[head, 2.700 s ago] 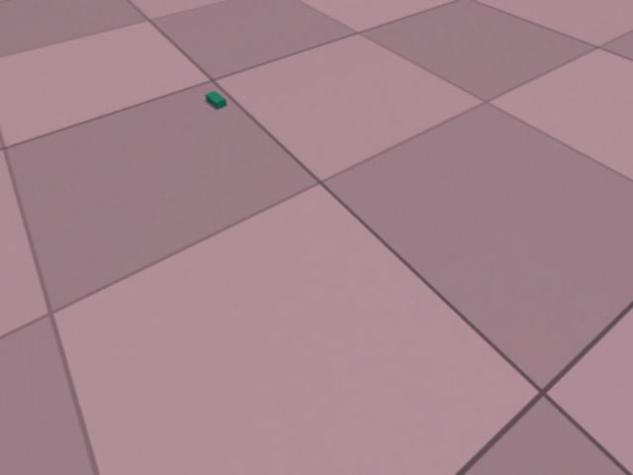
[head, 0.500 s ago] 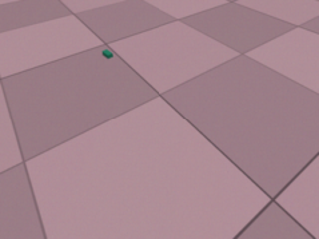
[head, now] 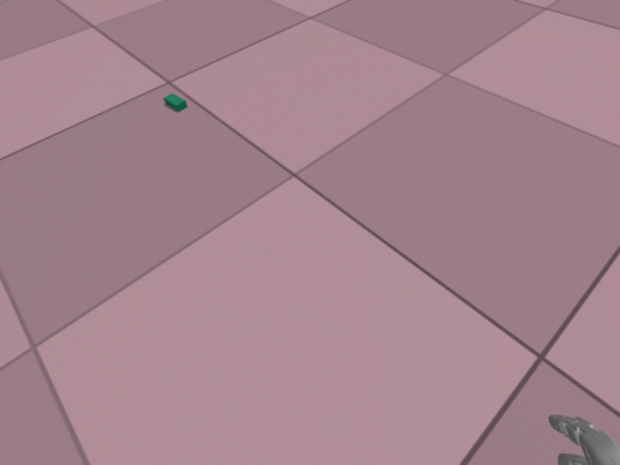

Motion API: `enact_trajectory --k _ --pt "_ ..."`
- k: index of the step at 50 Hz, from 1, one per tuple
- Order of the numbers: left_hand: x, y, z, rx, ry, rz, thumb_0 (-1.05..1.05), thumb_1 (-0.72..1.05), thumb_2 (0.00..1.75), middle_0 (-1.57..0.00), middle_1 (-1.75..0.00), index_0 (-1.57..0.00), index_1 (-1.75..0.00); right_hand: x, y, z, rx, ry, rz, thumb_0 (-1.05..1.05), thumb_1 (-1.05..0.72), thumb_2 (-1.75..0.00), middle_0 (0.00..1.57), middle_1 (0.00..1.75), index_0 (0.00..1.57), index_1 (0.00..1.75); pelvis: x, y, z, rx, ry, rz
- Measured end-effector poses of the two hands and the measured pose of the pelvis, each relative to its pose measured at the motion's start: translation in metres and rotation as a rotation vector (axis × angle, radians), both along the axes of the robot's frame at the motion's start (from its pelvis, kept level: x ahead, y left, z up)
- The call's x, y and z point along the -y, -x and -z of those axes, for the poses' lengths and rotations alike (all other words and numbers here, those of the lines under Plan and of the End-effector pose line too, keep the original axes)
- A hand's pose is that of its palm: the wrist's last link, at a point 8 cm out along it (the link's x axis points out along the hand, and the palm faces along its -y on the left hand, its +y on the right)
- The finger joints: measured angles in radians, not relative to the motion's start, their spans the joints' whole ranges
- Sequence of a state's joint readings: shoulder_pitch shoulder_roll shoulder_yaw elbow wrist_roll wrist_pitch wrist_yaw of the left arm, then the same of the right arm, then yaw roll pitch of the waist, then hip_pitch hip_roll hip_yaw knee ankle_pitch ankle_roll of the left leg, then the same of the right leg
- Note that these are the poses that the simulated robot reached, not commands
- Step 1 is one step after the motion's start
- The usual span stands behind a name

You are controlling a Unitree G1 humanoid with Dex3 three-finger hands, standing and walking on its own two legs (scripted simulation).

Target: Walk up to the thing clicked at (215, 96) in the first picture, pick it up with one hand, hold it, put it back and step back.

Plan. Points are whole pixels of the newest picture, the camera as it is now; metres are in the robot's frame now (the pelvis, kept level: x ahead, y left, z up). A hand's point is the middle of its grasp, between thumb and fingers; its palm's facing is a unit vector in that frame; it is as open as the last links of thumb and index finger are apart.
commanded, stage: walk up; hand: left
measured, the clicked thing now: (175, 102) +2.07 +0.82 -0.75
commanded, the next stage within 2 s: none
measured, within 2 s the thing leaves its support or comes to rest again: neither
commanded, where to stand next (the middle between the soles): +1.62 +0.90 m, yaw -44 degrees
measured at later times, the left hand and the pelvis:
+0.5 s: hand (144, 296) +0.42 +0.33 -0.12, palm faces -0.20 -0.87 -0.46, open 7.3 cm; pelvis +0.22 +0.09 -0.02, yaw -12 degrees
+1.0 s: hand (107, 208) +0.68 +0.50 -0.16, palm faces -0.42 -0.79 -0.45, open 7.4 cm; pelvis +0.49 +0.25 +0.00, yaw -23 degrees
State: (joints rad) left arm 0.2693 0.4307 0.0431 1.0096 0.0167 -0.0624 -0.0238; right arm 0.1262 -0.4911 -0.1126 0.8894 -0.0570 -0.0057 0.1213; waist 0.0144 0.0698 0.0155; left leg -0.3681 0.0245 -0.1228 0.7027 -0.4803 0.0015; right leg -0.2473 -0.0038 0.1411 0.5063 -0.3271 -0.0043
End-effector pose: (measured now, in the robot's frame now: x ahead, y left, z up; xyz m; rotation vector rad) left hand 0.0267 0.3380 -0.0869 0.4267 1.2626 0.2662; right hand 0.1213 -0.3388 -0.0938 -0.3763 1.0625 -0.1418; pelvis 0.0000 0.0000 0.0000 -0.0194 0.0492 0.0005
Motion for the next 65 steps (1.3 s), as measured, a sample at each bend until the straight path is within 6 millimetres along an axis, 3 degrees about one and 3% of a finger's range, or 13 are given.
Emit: enact_trajectory --k 5,8,14,20,23,27,35,39,44,51,57,61,65 --pt "-0.055 -0.047 0.003 -0.012 -0.044 0.039 0.01 0.9 0.9 -0.21 -0.3 -0.21 -0.3 -0.038 -0.023 -0.005 0.058 0.006 0.033 0.01 -0.91 -0.9 0.2 0.3 0.2 0.3 -0.042 -0.031 0.005 0.01 -0.039 0.054" --pt "-0.066 -0.097 -0.006 -0.003 -0.044 0.099 0.01 0.91 0.9 -0.21 -0.3 -0.21 -0.3 -0.059 -0.018 -0.009 0.069 -0.026 0.107 0.01 -0.91 -0.9 0.2 0.3 0.2 0.3 -0.057 -0.056 -0.004 0.007 -0.017 0.09" --pt "-0.067 -0.224 -0.014 0.108 -0.01 0.243 0.01 0.91 0.9 -0.21 -0.3 -0.2 -0.3 -0.084 0.0 0.0 -0.009 -0.044 0.261 0.01 -0.9 -0.89 0.21 0.3 0.2 0.3 -0.073 -0.112 -0.007 0.038 -0.024 0.143" --pt "-0.039 -0.348 -0.007 0.238 0.004 0.354 0.01 0.91 0.9 -0.21 -0.3 -0.2 -0.3 -0.093 -0.002 0.038 -0.112 -0.065 0.375 0.01 -0.9 -0.9 0.2 0.3 0.2 0.3 -0.079 -0.176 0.017 0.073 -0.016 0.196" --pt "-0.03 -0.382 -0.004 0.3 0.02 0.355 0.01 0.91 0.9 -0.21 -0.3 -0.21 -0.3 -0.105 -0.029 0.049 -0.141 -0.088 0.372 0.01 -0.91 -0.9 0.2 0.3 0.2 0.3 -0.083 -0.203 0.022 0.081 0.019 0.197" --pt "-0.039 -0.396 -0.009 0.282 0.031 0.322 0.01 0.91 0.9 -0.21 -0.3 -0.21 -0.3 -0.122 -0.086 0.04 -0.1 -0.122 0.327 0.01 -0.91 -0.9 0.2 0.3 0.2 0.3 -0.096 -0.24 0.01 0.1 0.025 0.223" --pt "-0.106 -0.436 -0.006 0.128 -0.001 0.326 0.01 0.9 0.89 -0.22 -0.3 -0.21 -0.3 -0.144 -0.194 0.011 0.022 -0.085 0.318 0.01 -0.91 -0.9 0.2 0.3 0.2 0.3 -0.142 -0.322 0.002 0.099 0.04 0.289" --pt "-0.155 -0.486 0.009 0.087 -0.022 0.347 0.01 0.9 0.9 -0.22 -0.3 -0.21 -0.3 -0.163 -0.234 0.005 0.003 -0.027 0.346 0.01 -0.91 -0.9 0.2 0.3 0.2 0.3 -0.176 -0.374 0.012 0.068 0.058 0.317" --pt "-0.209 -0.576 0.041 0.042 -0.072 0.4 0.01 0.9 0.9 -0.21 -0.3 -0.21 -0.3 -0.207 -0.267 0.005 -0.002 0.05 0.42 0.01 -0.91 -0.9 0.2 0.3 0.2 0.3 -0.219 -0.432 0.033 0.059 0.017 0.361" --pt "-0.193 -0.677 0.022 0.052 0.021 0.489 0.01 0.91 0.9 -0.21 -0.3 -0.2 -0.3 -0.279 -0.273 -0.013 -0.111 -0.001 0.567 0.01 -0.91 -0.89 0.2 0.3 0.2 0.3 -0.25 -0.498 -0.002 0.035 0.016 0.407" --pt "-0.185 -0.755 0.008 0.073 0.027 0.55 0.01 0.91 0.9 -0.21 -0.3 -0.21 -0.3 -0.317 -0.294 -0.002 -0.155 -0.036 0.641 0.01 -0.9 -0.89 0.21 0.3 0.2 0.3 -0.268 -0.559 -0.005 0.048 -0.005 0.444" --pt "-0.174 -0.808 0.004 0.115 0.016 0.586 0.01 0.91 0.9 -0.21 -0.3 -0.21 -0.3 -0.332 -0.323 0.021 -0.152 -0.074 0.672 0.01 -0.9 -0.9 0.2 0.3 0.2 0.3 -0.274 -0.597 0.004 0.065 -0.015 0.477" --pt "-0.17 -0.85 0.002 0.198 0.005 0.582 0.01 0.91 0.9 -0.21 -0.3 -0.21 -0.3 -0.339 -0.373 0.048 -0.127 -0.113 0.664 0.01 -0.9 -0.9 0.2 0.3 0.2 0.3 -0.28 -0.63 0.016 0.079 0.024 0.491"
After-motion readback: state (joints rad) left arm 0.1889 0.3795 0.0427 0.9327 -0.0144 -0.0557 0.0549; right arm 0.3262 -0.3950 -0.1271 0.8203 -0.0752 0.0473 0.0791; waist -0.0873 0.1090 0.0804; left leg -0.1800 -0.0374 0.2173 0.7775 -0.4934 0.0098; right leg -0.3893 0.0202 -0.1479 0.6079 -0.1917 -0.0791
